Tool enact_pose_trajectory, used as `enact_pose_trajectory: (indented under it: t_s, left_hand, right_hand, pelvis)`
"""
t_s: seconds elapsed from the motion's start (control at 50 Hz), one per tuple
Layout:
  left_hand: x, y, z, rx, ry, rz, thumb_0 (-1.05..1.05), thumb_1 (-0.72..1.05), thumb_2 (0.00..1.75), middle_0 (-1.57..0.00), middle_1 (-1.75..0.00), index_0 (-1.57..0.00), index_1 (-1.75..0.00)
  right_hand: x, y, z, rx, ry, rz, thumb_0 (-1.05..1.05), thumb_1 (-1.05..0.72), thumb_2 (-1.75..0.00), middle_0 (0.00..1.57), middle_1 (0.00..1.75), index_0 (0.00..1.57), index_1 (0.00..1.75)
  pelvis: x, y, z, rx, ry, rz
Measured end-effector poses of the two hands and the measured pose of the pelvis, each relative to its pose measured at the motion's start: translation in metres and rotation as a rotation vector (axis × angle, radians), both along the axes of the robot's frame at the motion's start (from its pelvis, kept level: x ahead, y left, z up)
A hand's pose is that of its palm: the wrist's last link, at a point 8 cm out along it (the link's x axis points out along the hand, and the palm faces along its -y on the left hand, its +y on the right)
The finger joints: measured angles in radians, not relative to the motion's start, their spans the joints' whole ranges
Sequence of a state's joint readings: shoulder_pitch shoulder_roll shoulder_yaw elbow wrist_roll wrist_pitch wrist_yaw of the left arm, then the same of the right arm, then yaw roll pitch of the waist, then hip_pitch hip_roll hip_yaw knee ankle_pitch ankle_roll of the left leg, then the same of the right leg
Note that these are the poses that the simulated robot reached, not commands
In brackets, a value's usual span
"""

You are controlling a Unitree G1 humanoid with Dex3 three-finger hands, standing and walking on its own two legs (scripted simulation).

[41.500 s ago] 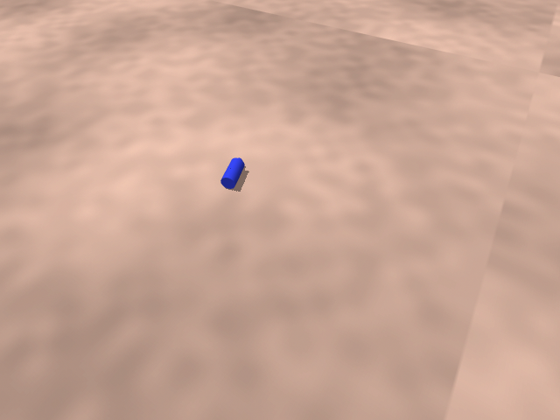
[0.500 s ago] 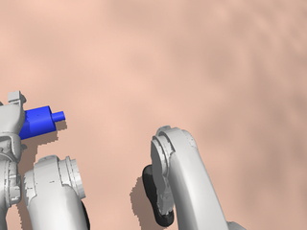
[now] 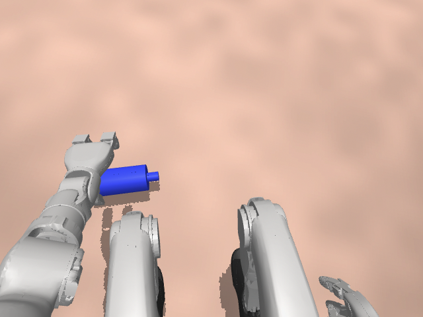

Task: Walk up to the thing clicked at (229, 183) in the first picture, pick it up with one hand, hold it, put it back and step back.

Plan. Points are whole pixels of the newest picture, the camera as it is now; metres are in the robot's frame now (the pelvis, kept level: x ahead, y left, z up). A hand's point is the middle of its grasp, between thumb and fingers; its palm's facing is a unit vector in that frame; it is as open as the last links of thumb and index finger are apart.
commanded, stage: withdraw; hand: left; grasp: from above
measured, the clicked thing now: (125, 180) +0.47 +0.20 -0.35
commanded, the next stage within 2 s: home in 0.20 s
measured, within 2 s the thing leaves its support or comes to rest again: neither
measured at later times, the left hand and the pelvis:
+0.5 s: hand (87, 168) +0.45 +0.26 -0.20, palm faces -0.36 -0.06 -0.93, open 12.8 cm; pelvis +0.01 +0.01 -0.05, yaw -1 degrees
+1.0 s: hand (47, 219) +0.31 +0.23 +0.02, palm faces -0.24 -0.72 -0.65, open 7.5 cm; pelvis +0.01 +0.01 +0.13, yaw +1 degrees
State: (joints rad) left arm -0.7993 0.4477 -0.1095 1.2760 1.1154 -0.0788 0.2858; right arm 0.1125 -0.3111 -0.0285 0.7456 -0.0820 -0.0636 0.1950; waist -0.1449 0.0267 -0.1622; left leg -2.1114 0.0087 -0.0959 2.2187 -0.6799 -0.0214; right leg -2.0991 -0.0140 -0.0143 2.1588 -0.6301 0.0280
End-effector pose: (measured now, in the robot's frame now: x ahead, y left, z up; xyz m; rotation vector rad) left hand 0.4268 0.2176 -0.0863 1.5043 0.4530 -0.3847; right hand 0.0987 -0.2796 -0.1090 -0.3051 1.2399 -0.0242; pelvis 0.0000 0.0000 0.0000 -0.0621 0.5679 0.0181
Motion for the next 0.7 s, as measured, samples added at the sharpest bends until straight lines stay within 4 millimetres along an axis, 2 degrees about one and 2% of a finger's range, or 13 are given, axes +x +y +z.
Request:
enact_pose_trajectory:
  t_s: [0.08, 0.18, 0.28, 0.38, 0.46, 0.54, 0.62, 0.7]
  left_hand:
    - [-0.004, -0.011, -0.013, -0.022, -0.005, -0.074, 0.00, -0.50, 1.02, -0.14, -0.98, -0.12, -1.00]
    - [-0.005, -0.013, -0.044, -0.020, -0.020, -0.104, 0.00, -0.47, 1.01, -0.16, -0.97, -0.14, -0.98]
    - [0.001, 0.001, -0.074, -0.013, -0.056, -0.062, 0.00, -0.45, 1.00, -0.17, -0.97, -0.15, -0.98]
    - [0.017, 0.023, -0.080, 0.015, -0.126, 0.005, 0.00, -0.42, 0.98, -0.19, -0.95, -0.18, -0.95]
    - [0.027, 0.037, -0.065, 0.018, -0.166, 0.063, 0.00, -0.35, 0.97, -0.22, -0.88, -0.20, -0.88]
    - [0.027, 0.048, -0.038, -0.009, -0.158, 0.131, 0.00, -0.21, 0.96, -0.24, -0.78, -0.22, -0.78]
    - [0.013, 0.053, -0.005, -0.078, -0.132, 0.204, 0.00, -0.02, 0.94, -0.25, -0.67, -0.23, -0.67]
    - [-0.015, 0.052, 0.031, -0.186, -0.096, 0.261, 0.00, 0.24, 0.93, -0.24, -0.55, -0.23, -0.56]
  right_hand:
    - [-0.008, -0.007, 0.003, -0.061, 0.021, 0.006, 0.00, -0.91, -0.91, 0.20, 0.30, 0.20, 0.30]
    - [-0.021, -0.012, -0.006, -0.112, 0.047, 0.018, 0.00, -0.91, -0.90, 0.20, 0.30, 0.20, 0.30]
    - [-0.038, -0.009, -0.025, -0.119, 0.098, 0.027, 0.00, -0.91, -0.90, 0.20, 0.30, 0.20, 0.30]
    - [-0.054, 0.004, -0.044, -0.079, 0.161, 0.008, 0.00, -0.90, -0.90, 0.20, 0.30, 0.20, 0.30]
    - [-0.058, 0.018, -0.051, -0.028, 0.183, -0.033, 0.00, -0.90, -0.90, 0.20, 0.30, 0.20, 0.30]
    - [-0.052, 0.028, -0.044, 0.016, 0.168, -0.070, 0.00, -0.89, -0.89, 0.21, 0.30, 0.20, 0.30]
    - [-0.038, 0.031, -0.024, 0.035, 0.119, -0.099, 0.00, -0.89, -0.89, 0.21, 0.30, 0.20, 0.30]
    - [-0.013, 0.026, 0.009, 0.027, 0.045, -0.110, 0.01, -0.89, -0.90, 0.21, 0.30, 0.20, 0.30]
  pelvis:
    - [-0.002, -0.001, -0.003, -0.001, -0.001, 0.003]
    - [-0.003, -0.001, -0.020, -0.004, -0.001, -0.001]
    - [-0.003, 0.001, -0.040, -0.013, -0.006, -0.006]
    - [0.002, 0.004, -0.054, -0.025, 0.001, -0.006]
    - [0.007, 0.007, -0.052, -0.033, 0.020, -0.004]
    - [0.011, 0.009, -0.038, -0.036, 0.038, 0.000]
    - [0.012, 0.011, -0.013, -0.036, 0.046, 0.004]
    - [0.012, 0.012, 0.019, -0.031, 0.042, 0.007]
